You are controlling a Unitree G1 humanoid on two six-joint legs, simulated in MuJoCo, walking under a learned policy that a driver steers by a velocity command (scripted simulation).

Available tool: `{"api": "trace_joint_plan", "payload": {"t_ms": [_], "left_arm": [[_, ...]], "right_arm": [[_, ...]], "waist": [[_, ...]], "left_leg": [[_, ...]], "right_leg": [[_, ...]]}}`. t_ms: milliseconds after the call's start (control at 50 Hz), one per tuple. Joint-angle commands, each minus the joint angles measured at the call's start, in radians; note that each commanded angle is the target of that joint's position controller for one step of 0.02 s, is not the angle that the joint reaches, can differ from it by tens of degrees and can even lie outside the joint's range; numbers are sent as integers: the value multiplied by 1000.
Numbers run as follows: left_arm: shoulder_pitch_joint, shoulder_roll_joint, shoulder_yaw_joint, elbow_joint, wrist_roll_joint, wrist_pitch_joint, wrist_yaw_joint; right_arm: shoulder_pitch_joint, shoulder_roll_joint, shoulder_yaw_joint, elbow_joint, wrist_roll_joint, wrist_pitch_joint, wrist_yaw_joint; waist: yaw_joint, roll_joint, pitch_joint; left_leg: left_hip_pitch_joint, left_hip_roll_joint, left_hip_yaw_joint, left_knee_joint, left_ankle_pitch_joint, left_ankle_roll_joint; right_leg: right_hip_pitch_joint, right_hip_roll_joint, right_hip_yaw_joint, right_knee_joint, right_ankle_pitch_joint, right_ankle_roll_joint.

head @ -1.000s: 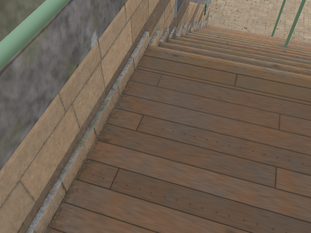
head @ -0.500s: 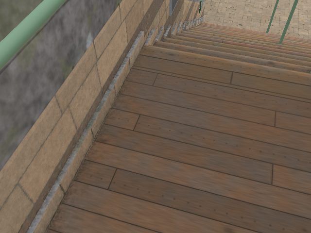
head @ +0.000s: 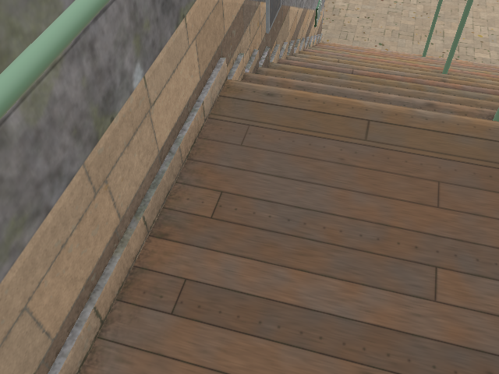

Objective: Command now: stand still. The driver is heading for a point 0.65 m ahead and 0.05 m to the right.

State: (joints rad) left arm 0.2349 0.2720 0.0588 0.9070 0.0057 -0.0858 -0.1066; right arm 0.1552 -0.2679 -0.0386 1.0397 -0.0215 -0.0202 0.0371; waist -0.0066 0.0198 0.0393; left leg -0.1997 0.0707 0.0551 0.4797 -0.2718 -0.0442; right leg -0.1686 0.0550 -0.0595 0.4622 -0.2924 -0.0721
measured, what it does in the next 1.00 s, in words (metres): goes down: left foot, then right foot 0.16 m lower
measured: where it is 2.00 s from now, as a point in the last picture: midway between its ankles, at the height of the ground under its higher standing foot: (247, 355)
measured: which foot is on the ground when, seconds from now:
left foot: down 0.00-0.10, up 0.12-0.42, down 0.44-0.82, up 0.84-1.00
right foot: down 0.00-0.44, up 0.46-0.78, down 0.80-1.00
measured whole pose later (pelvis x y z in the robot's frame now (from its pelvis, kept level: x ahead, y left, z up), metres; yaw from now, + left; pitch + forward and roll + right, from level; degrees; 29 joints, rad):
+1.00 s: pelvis +0.39 +0.06 -0.17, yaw +2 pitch +2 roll -1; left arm 0.33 0.20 0.02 1.00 0.02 -0.06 0.00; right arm 0.20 -0.22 -0.02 0.88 0.00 -0.09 -0.05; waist -0.01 0.00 -0.01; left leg -0.81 0.09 -0.04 1.36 -0.22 -0.01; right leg -0.29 0.09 -0.02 0.51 -0.24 -0.09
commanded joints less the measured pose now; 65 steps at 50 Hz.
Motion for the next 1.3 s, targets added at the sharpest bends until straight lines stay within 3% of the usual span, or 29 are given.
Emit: {"api": "trace_joint_plan", "payload": {"t_ms": [20,60,120,180,320,380,440,460,480,500,520,580,600,620,640,740,820,840,860,880,900,960,1000,1060,1120,1180,1220,1260,1300], "left_arm": [[37,137,31,-27,-1,-9,2],[39,136,31,-20,-2,-8,2],[202,224,81,25,41,-15,46],[336,92,42,45,63,-22,120],[246,13,-25,52,105,-30,125],[200,66,-27,62,84,-35,109],[52,172,17,8,93,-51,55],[72,77,15,-25,105,-57,25],[26,-47,-20,-112,78,-58,12],[-105,-35,-20,-191,64,-57,20],[-145,45,0,-172,85,-45,45],[86,-59,-65,-83,153,10,76],[113,-26,-53,-76,117,7,83],[73,29,-13,-101,-66,28,94],[49,26,-21,-96,-87,38,95],[-240,-7,-41,-165,-49,20,59],[351,88,28,44,-9,0,56],[341,97,13,41,-7,0,58],[363,205,49,52,-33,16,64],[310,197,52,40,-4,19,99],[140,88,14,-19,12,8,110],[-116,74,-11,-26,5,-5,110],[-111,90,-3,-23,14,-3,123],[0,123,17,2,-19,-4,122],[59,98,28,21,-47,14,106],[80,63,21,0,-12,30,111],[206,-61,-20,20,-2,23,105],[128,54,6,20,-28,51,112],[17,26,1,6,0,88,146]], "right_arm": [[16,-113,-17,-17,0,-6,-3],[13,-113,-16,-10,-1,-5,-3],[13,-158,-43,-15,-43,-12,-29],[-133,-28,1,-88,-57,-54,-54],[-25,11,29,-146,-87,-52,9],[71,-38,6,-174,-104,-60,44],[497,-75,-38,-104,-112,-93,14],[577,-133,-29,-88,-124,-100,-9],[605,-119,3,-109,-111,-129,8],[475,-126,2,-117,-88,-165,27],[370,-64,15,-117,-62,-164,20],[118,128,98,-171,-96,-138,-25],[50,98,95,-206,-82,-151,-49],[75,-45,38,-114,96,-107,-107],[141,-64,43,-106,115,-100,-128],[303,-22,19,-44,64,-72,-125],[296,24,3,-23,24,-78,-73],[414,57,20,-57,40,-103,-55],[386,5,27,-128,73,-133,-47],[233,-30,15,-175,109,-153,-50],[82,-98,-5,-198,85,-140,-75],[114,-39,-4,-206,10,-62,-92],[120,-21,-4,-206,-12,-62,-94],[-18,14,21,-240,14,-65,-77],[-70,-53,17,-248,24,-59,-59],[62,-156,-22,-187,-20,-88,-47],[305,-187,-38,-100,-57,-88,-41],[227,-123,-30,-122,-12,-78,-31],[75,-80,-14,-148,-16,-79,-44]], "waist": [[-1,-14,-35],[-1,-16,-35],[69,-114,45],[173,-118,113],[39,-86,99],[-8,-75,93],[-232,68,-23],[-210,233,-147],[-158,146,-127],[-122,103,109],[-97,-57,131],[52,-5,95],[68,0,32],[145,25,88],[124,-26,51],[-39,-18,71],[184,-144,-117],[101,-282,-245],[126,-379,-361],[140,-299,-327],[94,1,-181],[-98,-13,49],[-84,-55,7],[0,-56,-32],[24,-57,-12],[-13,-33,-160],[-43,299,-386],[-50,156,-351],[-7,5,-190]], "left_leg": [[-79,-7,34,-56,169,26],[-76,-7,36,-55,171,26],[-248,-35,57,91,-215,74],[-561,21,-106,353,-292,125],[-359,4,-98,479,196,156],[-47,-57,39,509,166,157],[390,-174,114,268,7,149],[493,55,-333,89,112,340],[488,230,-676,-25,268,474],[307,341,-828,-88,-130,511],[204,281,-774,-80,-456,461],[-321,156,-438,51,-155,363],[-497,59,-239,91,-142,286],[-703,16,-247,135,-194,249],[-704,9,-190,161,-196,227],[-227,38,-237,382,-236,192],[-506,-113,-126,1257,-169,163],[-843,-109,-158,1549,-495,150],[-1023,-97,-167,1598,-444,137],[-1160,-51,-186,1485,-269,122],[-1105,3,-158,1283,-59,108],[-673,84,-162,846,55,23],[-359,47,-85,536,251,-3],[-236,4,-72,230,329,-16],[-301,-5,-88,64,261,15],[-31,-35,-52,3,541,88],[443,329,-460,41,1165,380],[351,332,-500,-9,736,349],[107,253,-383,-75,543,274]], "right_leg": [[94,-79,93,-67,294,10],[94,-78,95,-67,294,10],[116,-221,306,-206,-438,-166],[272,-465,571,-330,-401,-313],[14,-279,166,-232,-65,-171],[-307,-237,84,-74,-166,-158],[-503,-74,-28,604,-2,-149],[-599,45,60,1000,-380,-94],[-777,95,282,1055,-332,-118],[-1056,8,302,1056,-243,-103],[-1073,-65,286,1027,-115,-93],[-677,-204,310,669,392,-27],[-409,-184,214,492,628,2],[-173,-80,137,423,668,49],[-95,-48,102,407,705,89],[-279,-106,95,-27,610,88],[407,-187,140,7,763,-101],[674,-304,305,277,855,-182],[752,-433,604,102,385,-318],[694,-520,795,-100,-106,-355],[463,-479,753,-201,-181,-277],[-263,-290,431,-228,120,-198],[-437,-156,220,-247,228,-173],[-311,-195,248,-274,218,-199],[-44,-216,287,-194,349,-170],[51,-94,216,102,645,-65],[-352,117,203,658,-250,70],[-494,56,291,877,-380,72],[-472,-11,275,755,-210,80]]}}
